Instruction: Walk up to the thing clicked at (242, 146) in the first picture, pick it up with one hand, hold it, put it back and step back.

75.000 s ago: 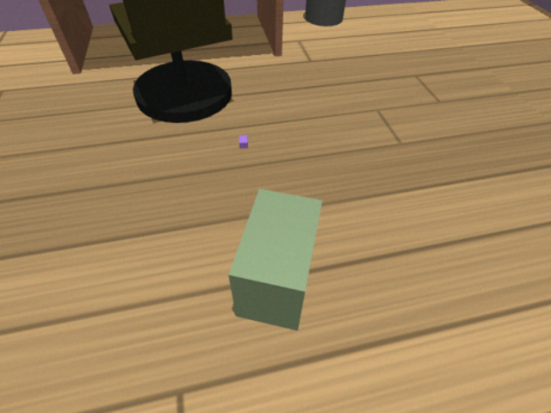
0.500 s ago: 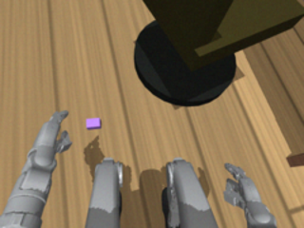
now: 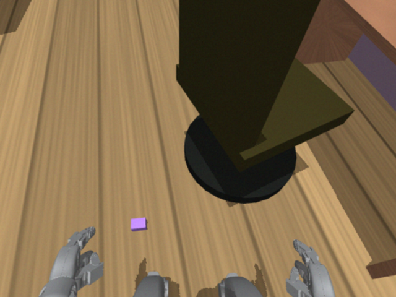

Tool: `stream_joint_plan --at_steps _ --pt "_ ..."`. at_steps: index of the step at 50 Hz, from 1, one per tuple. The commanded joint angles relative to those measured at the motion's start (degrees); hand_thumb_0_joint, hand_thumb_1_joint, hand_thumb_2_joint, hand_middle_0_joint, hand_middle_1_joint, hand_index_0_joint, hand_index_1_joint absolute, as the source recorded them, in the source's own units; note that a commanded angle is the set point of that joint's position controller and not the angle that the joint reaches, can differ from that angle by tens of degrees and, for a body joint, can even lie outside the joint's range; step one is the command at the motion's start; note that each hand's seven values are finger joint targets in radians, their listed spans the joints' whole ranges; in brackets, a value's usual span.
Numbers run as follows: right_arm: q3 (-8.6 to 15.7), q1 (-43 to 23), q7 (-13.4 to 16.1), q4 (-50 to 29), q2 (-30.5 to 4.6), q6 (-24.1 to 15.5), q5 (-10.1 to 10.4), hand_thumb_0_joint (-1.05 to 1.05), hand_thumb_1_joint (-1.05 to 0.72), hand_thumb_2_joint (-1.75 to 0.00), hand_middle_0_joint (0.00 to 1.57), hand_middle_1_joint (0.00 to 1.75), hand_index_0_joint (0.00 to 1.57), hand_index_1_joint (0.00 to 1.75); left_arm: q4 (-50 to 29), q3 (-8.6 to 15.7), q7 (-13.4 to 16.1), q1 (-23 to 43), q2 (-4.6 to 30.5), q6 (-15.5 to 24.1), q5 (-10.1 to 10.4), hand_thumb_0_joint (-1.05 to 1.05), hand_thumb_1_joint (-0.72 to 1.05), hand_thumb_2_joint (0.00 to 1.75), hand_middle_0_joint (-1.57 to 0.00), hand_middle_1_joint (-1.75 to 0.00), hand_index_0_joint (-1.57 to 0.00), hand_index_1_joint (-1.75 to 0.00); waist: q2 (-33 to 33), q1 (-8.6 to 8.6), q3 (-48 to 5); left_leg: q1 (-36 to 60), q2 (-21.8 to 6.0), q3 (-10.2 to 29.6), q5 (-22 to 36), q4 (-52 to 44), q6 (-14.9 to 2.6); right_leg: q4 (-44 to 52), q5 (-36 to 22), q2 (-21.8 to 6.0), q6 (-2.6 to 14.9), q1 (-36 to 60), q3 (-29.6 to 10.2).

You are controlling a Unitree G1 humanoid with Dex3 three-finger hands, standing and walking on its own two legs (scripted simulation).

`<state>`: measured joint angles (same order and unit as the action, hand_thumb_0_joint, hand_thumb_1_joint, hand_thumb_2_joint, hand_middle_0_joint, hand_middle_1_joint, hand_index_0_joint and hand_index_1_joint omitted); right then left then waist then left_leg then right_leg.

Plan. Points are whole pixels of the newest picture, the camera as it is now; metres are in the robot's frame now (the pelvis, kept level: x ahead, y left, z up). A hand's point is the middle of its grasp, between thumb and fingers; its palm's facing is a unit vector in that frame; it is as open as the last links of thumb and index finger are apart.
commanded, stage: home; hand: left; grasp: from above
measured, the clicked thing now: (138, 224) +0.47 +0.21 -0.67
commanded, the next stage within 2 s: none
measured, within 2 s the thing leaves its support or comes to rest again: neither
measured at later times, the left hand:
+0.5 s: hand (92, 283) +0.17 +0.18 -0.02, palm faces +0.07 -0.98 -0.20, open 7.4 cm
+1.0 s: hand (94, 284) +0.17 +0.17 -0.02, palm faces +0.05 -0.98 -0.20, open 7.4 cm
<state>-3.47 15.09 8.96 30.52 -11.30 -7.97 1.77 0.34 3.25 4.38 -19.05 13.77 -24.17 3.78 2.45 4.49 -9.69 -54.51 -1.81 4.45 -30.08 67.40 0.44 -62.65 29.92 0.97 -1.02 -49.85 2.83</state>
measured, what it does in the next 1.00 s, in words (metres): stands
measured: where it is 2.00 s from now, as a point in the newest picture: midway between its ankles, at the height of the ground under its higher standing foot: outside the picture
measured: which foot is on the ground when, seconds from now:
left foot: down 0.00-1.00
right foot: down 0.00-1.00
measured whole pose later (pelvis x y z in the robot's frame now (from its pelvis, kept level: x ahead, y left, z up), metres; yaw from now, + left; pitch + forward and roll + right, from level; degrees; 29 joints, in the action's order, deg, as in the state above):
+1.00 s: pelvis +0.01 -0.01 +0.03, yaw +1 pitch +10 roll -3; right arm -1.8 16.8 10.0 30.5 -12.7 -12.8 0.3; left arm -7.5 1.7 1.0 -28.8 12.9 -26.0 3.0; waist 2.8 2.6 -9.0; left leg -40.5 -1.6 3.8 -27.9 58.2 0.7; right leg -54.2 28.1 0.6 -0.7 -36.3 2.4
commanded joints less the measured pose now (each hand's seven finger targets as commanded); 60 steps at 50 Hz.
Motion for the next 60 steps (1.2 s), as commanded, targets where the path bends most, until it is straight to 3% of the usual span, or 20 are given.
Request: stream_joint_plan --at_steps 1,6,14,27,37,46,52,60 --pt "3.5 -0.8 1.9 -9.0 -7.1 -4.1 -0.2 0.00 -0.90 -0.90 0.20 0.30 0.20 0.30 -15.5 2.7 0.1 -5.3 5.0 1.8 -0.1 0.00 0.90 0.90 -0.20 -0.30 -0.20 -0.30 2.7 -1.35 -11.9 18.6 1.4 -1.2 18.7 -14.5 -0.95 12.6 -17.6 1.1 1.68 12.8 1.0" --pt "3.8 -0.5 2.2 -9.8 -7.4 -5.2 -0.6 0.00 -0.90 -0.90 0.20 0.30 0.20 0.30 -18.2 1.6 -0.8 -9.1 4.1 0.7 -0.3 0.00 0.90 0.90 -0.20 -0.30 -0.20 -0.30 0.5 -0.91 -8.0 20.9 1.6 -1.4 21.0 -16.5 -1.37 15.7 -19.7 1.1 1.37 15.1 1.3" --pt "4.5 -1.6 2.0 -9.8 -8.4 -6.9 -1.2 0.00 -0.90 -0.90 0.20 0.30 0.20 0.30 -17.6 1.4 -2.6 -8.7 4.2 0.4 -1.1 0.00 0.90 0.90 -0.20 -0.30 -0.20 -0.30 0.6 -1.14 -2.5 21.6 1.5 -1.6 17.7 -19.0 -1.11 16.9 -15.9 1.0 1.27 14.2 1.8" --pt "4.7 -2.1 1.6 -9.4 -8.5 -7.9 -1.6 0.00 -0.90 -0.90 0.20 0.30 0.20 0.30 -19.1 1.9 -2.7 -9.1 4.8 1.3 -1.4 0.00 0.90 0.90 -0.20 -0.30 -0.20 -0.30 1.6 -1.88 -6.1 23.2 1.8 -1.5 19.6 -18.4 -0.94 16.1 -17.8 0.7 1.20 16.5 1.2" --pt "4.6 -2.5 1.8 -9.5 -8.6 -8.0 -1.5 0.00 -0.90 -0.90 0.20 0.30 0.20 0.30 -18.4 1.9 -2.7 -8.5 4.8 1.1 -1.0 0.00 0.90 0.90 -0.20 -0.30 -0.20 -0.30 0.1 -1.96 -4.2 21.4 1.8 -1.7 15.2 -18.8 -1.22 17.1 -14.4 0.7 1.00 15.4 1.1" --pt "4.8 -2.3 2.0 -9.3 -8.6 -8.3 -1.4 0.00 -0.90 -0.90 0.20 0.30 0.20 0.30 -18.2 2.2 -2.8 -9.1 5.0 0.9 -0.9 0.00 0.90 0.90 -0.20 -0.30 -0.20 -0.30 -0.3 -2.32 -4.0 21.4 1.5 -2.1 16.3 -18.3 -1.18 16.9 -15.0 0.6 0.93 15.3 1.0" --pt "4.6 -2.5 1.9 -9.1 -8.7 -8.4 -1.3 0.00 -0.90 -0.90 0.20 0.30 0.20 0.30 -18.8 2.1 -3.0 -8.8 5.3 0.8 -0.8 0.00 0.90 0.90 -0.20 -0.30 -0.20 -0.30 1.1 -2.34 -3.0 20.2 1.8 -2.0 11.7 -19.2 -1.29 17.7 -11.1 0.5 0.98 14.7 0.7" --pt "4.6 -2.7 2.0 -9.5 -8.4 -8.7 -1.4 0.00 -0.90 -0.90 0.20 0.30 0.20 0.30 -20.1 1.8 -2.9 -7.6 5.2 1.1 -1.0 0.00 0.90 0.90 -0.20 -0.30 -0.20 -0.30 0.3 -2.09 -4.3 20.8 1.8 -2.2 13.6 -18.3 -1.34 17.4 -12.9 0.4 0.86 15.2 0.7"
